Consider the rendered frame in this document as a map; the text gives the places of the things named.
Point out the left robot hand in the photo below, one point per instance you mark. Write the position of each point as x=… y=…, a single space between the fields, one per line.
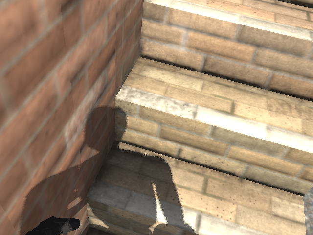
x=55 y=226

